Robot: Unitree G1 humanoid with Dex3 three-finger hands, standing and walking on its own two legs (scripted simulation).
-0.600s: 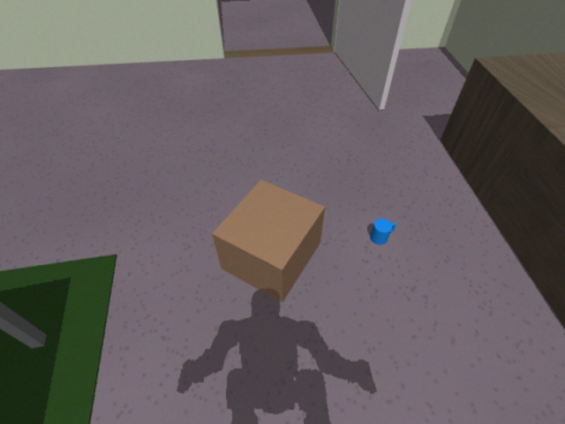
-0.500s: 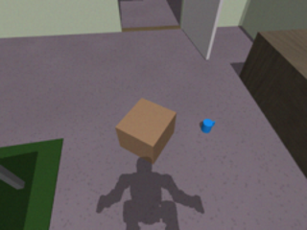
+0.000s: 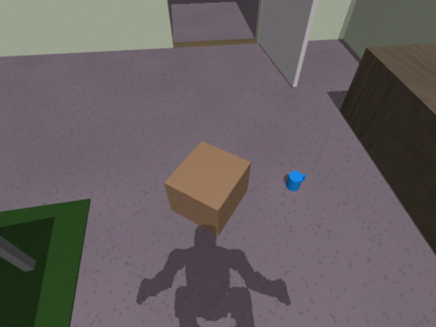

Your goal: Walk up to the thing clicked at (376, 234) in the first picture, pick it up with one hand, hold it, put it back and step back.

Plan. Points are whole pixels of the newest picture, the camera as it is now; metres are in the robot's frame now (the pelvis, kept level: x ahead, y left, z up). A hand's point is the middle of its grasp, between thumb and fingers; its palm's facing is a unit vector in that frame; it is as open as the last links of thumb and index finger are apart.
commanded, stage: stand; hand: left
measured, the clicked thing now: (296, 180) +0.98 -0.42 -0.74
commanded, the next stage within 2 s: walk up in 0.52 s
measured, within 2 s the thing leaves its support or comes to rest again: neither
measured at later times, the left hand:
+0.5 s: hand out of the picture +0.07 +0.25 -0.16, palm faces -0.03 -0.94 -0.35, open 7.4 cm
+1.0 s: hand (162, 302) +0.20 +0.14 -0.15, palm faces -0.28 -0.88 -0.38, open 7.4 cm
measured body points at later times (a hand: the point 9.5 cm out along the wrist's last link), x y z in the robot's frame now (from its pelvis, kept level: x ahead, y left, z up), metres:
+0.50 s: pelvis +0.00 +0.00 +0.00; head +0.01 -0.01 +0.45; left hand +0.07 +0.30 -0.13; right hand +0.08 -0.30 -0.14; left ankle +0.00 +0.13 -0.75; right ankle -0.01 -0.12 -0.75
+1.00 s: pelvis +0.08 -0.11 -0.03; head +0.09 -0.14 +0.42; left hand +0.22 +0.19 -0.13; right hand +0.07 -0.47 -0.14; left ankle +0.10 +0.02 -0.70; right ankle +0.09 -0.24 -0.75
